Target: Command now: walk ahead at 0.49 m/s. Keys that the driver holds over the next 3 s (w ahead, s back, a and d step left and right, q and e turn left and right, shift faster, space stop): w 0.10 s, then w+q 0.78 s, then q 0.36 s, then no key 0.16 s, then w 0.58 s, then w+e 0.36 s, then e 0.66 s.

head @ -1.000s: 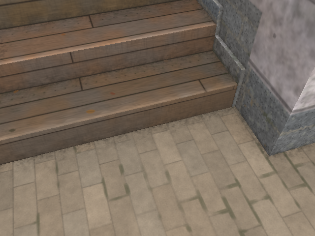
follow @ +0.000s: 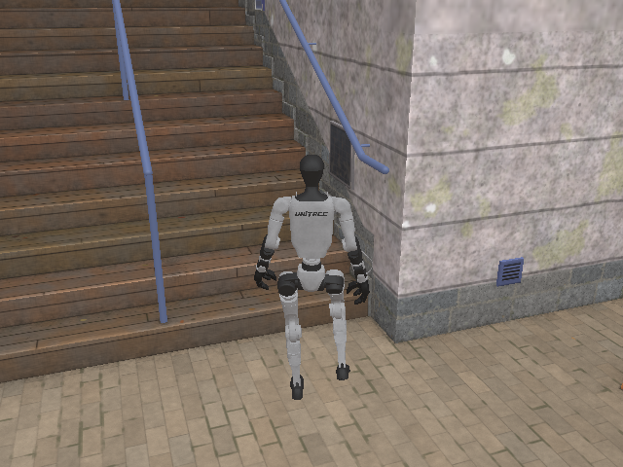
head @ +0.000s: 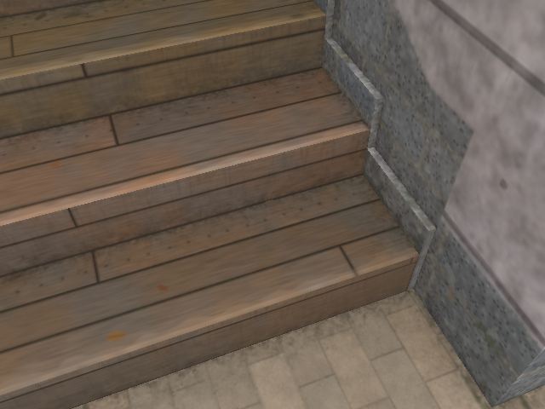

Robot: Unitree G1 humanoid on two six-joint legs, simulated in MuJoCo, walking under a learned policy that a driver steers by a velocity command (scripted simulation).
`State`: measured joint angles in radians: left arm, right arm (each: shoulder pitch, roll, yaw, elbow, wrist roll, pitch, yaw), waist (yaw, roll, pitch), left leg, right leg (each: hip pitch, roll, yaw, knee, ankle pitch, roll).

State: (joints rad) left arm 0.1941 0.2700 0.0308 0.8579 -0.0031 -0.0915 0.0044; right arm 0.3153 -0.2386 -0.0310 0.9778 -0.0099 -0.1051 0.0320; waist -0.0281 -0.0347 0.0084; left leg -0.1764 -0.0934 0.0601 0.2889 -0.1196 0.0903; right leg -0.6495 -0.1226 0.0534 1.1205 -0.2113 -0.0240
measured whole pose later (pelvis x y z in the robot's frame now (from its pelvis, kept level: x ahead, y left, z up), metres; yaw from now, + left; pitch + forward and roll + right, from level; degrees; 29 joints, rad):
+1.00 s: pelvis +0.45 +0.06 -0.01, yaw +28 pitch +2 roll -1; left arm 0.12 0.21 0.02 0.73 0.05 0.00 0.01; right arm 0.39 -0.23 -0.04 0.85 -0.01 -0.06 -0.01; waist -0.05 -0.04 0.03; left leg -0.23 -0.14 -0.07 0.45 -0.25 0.13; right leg -0.89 -0.06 -0.01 1.69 -0.32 0.03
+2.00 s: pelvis +0.73 +0.29 +0.16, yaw +41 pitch +4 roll +0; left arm 0.46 0.16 0.04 0.94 0.03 -0.11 0.03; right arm 0.18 -0.20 -0.02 0.76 -0.02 -0.04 0.04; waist 0.06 -0.02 -0.10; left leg -0.44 0.04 0.12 0.58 -0.19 0.05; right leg -0.14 -0.08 -0.03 0.44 -0.36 -0.01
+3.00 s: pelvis +0.93 +0.61 +0.32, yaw +14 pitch +6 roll +1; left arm 0.15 0.30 0.07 0.77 0.02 -0.05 -0.03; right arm 0.21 -0.22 -0.04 0.75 -0.02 -0.06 -0.03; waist -0.06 -0.05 -0.12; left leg -0.46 0.02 0.08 0.59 -0.23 0.03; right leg -0.84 0.04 0.09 1.64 -0.31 0.06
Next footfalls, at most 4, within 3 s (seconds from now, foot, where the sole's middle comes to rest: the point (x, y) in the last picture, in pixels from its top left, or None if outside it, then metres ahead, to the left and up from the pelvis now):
0.26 right None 0.30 -0.16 -0.78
0.72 left None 0.44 0.11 -0.78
1.32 right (225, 275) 0.79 0.13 -0.61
2.02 left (99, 304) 0.72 0.43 -0.61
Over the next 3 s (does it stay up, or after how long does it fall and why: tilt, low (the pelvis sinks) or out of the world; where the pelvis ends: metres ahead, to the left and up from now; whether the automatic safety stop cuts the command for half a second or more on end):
stays up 0.93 0.61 0.32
